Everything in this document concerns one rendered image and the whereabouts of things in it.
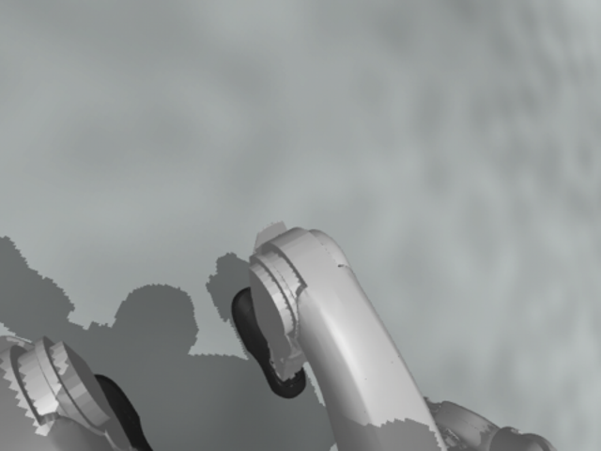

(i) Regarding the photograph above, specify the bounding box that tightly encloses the right robot arm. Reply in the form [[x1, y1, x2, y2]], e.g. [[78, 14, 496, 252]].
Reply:
[[489, 427, 557, 451]]

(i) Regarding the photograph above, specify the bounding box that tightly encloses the right robot foot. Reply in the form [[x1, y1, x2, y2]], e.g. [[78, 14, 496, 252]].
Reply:
[[231, 287, 306, 398]]

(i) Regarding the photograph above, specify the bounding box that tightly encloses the right robot hand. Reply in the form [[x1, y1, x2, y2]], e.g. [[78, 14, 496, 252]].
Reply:
[[424, 397, 500, 451]]

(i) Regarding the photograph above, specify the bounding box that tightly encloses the left robot foot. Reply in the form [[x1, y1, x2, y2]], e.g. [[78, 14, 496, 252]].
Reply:
[[94, 374, 153, 451]]

